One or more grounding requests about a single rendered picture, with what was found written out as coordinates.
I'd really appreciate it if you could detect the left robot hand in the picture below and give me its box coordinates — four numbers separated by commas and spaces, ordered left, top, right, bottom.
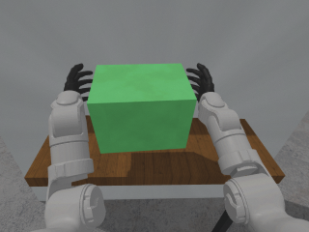
64, 63, 93, 101

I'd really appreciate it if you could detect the left robot forearm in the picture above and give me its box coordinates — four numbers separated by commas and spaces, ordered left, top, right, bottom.
44, 90, 95, 224

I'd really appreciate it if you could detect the right robot upper arm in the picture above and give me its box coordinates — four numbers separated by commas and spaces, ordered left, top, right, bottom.
223, 173, 309, 232

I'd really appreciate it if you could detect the left robot upper arm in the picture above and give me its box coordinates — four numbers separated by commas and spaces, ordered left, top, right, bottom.
30, 184, 106, 232

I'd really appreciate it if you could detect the carton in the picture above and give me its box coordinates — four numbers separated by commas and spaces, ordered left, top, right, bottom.
87, 63, 197, 154

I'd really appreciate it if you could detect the table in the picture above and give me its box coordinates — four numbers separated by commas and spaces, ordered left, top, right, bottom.
24, 115, 286, 232

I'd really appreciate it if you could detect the right robot hand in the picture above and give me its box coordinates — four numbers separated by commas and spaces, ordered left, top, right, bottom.
186, 63, 214, 103

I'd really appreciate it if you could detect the right robot forearm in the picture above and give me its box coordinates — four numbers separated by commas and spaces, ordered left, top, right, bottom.
198, 92, 286, 210

